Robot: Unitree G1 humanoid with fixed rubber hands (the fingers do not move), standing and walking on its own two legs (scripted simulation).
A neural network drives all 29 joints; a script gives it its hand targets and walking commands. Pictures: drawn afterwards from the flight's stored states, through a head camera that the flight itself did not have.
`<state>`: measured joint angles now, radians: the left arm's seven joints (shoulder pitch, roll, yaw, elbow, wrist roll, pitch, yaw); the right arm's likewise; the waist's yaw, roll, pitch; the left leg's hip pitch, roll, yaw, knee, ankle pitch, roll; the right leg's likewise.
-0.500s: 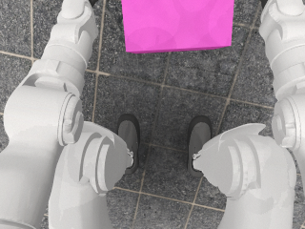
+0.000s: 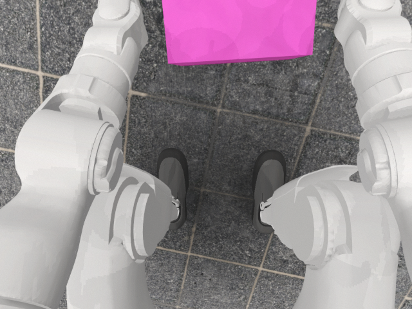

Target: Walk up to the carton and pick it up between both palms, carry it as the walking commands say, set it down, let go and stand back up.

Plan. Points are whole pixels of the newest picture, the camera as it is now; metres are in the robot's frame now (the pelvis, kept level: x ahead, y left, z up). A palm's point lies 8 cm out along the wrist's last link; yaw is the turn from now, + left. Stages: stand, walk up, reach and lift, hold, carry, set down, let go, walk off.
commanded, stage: reach and lift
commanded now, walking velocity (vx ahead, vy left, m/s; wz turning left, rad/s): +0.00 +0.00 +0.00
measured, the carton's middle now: (235, 2) +0.54 -0.03 -0.28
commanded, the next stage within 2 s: none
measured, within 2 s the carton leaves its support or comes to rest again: leaves its support in 0.52 s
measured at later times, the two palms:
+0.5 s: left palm out of the picture +0.55 +0.13 -0.19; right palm out of the picture +0.55 -0.18 -0.19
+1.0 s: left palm out of the picture +0.54 +0.12 -0.13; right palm out of the picture +0.55 -0.19 -0.12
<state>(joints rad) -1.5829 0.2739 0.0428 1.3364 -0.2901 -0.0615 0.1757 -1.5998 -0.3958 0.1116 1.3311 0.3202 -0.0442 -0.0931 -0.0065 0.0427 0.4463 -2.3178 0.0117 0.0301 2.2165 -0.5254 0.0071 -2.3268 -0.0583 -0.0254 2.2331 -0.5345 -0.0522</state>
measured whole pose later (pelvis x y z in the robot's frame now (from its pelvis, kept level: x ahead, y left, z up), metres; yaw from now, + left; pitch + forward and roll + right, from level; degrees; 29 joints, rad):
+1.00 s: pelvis +0.00 +0.01 +0.00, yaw -1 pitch +36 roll +2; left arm -1.39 0.19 0.24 1.05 -0.14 0.17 0.20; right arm -1.50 -0.35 -0.11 1.14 0.06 0.19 -0.06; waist 0.00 0.05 0.28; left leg -2.29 -0.05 0.02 2.21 -0.54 -0.02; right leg -2.32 -0.01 0.02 2.21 -0.51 -0.01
